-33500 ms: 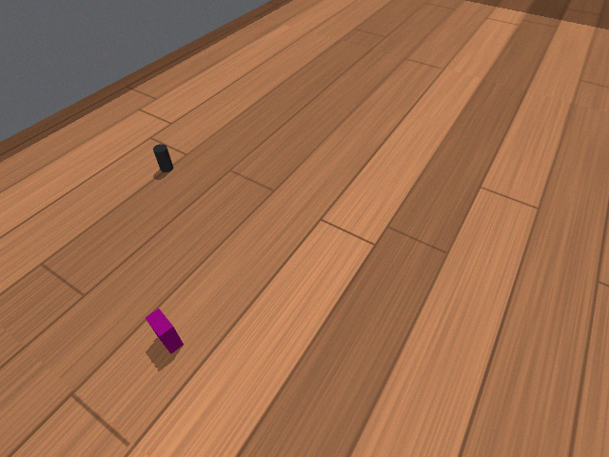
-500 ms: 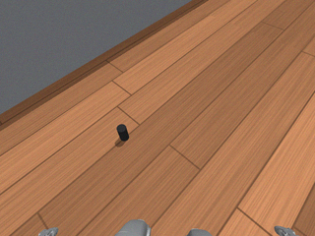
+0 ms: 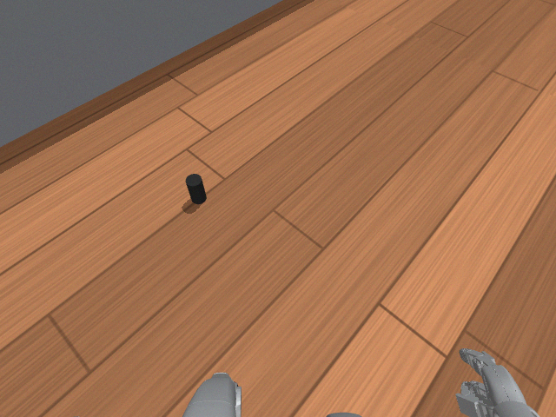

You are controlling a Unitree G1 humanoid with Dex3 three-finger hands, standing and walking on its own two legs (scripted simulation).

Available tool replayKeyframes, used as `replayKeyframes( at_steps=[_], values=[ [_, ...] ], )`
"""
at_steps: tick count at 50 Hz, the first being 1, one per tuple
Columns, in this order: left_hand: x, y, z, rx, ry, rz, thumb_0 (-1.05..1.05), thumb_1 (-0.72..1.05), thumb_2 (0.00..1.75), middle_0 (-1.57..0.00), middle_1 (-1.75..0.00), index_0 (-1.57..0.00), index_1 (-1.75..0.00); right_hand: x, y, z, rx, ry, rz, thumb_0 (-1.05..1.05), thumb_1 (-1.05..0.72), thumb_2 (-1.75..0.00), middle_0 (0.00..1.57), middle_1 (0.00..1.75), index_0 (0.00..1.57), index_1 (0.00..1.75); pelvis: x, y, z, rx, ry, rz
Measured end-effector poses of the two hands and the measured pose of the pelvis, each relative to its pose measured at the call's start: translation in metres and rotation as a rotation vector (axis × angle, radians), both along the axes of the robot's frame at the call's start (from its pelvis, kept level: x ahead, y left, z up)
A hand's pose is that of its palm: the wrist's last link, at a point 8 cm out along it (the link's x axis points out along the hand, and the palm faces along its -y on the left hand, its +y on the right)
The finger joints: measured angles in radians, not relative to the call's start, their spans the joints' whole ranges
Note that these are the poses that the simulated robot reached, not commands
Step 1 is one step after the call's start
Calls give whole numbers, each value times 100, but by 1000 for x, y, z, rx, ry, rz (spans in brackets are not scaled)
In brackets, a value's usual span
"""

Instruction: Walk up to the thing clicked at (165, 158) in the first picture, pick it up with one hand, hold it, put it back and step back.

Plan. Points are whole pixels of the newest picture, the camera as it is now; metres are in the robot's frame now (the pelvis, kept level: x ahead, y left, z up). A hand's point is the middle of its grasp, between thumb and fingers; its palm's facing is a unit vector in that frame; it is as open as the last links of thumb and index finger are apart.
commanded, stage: step back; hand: left
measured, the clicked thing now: (196, 189) +0.97 +0.36 -0.68
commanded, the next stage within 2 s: stand in 1.14 s
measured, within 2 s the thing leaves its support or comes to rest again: neither
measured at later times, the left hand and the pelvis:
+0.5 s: hand out of the picture -0.04 +0.29 -0.12, palm faces +0.13 -0.91 -0.40, open 7.4 cm; pelvis -0.06 +0.00 +0.02, yaw +8 degrees
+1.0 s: hand out of the picture +0.03 +0.26 -0.13, palm faces +0.16 -0.90 -0.40, open 7.4 cm; pelvis -0.01 -0.01 +0.01, yaw +9 degrees
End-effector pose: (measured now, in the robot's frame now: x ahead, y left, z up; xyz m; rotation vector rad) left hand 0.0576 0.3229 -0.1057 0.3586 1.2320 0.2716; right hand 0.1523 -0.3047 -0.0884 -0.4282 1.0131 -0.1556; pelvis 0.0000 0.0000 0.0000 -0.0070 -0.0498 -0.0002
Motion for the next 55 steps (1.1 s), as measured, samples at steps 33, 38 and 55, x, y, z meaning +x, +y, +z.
replayKeyframes(
  at_steps=[33, 38, 55],
  values=[
    [-84, -18, 20, -27, -47, 80, 0, 90, 90, -21, -30, -20, -30, -127, -26, -3, 26, 175, -24, 0, -90, -90, 21, 30, 20, 30, -45, -22, 16, 31, 3, 116],
    [-70, -38, 15, -10, -66, 99, 0, 90, 90, -21, -30, -20, -30, -92, -35, -22, 28, 181, -10, 0, -90, -90, 21, 30, 20, 30, -28, -33, 7, -2, -1, 129],
    [-27, -3, 8, -9, -64, 121, 0, 90, 90, -21, -30, -21, -30, -36, 16, -20, 42, 185, 19, 0, -90, -90, 21, 30, 20, 30, -3, 0, 9, 17, 19, 130]
  ],
)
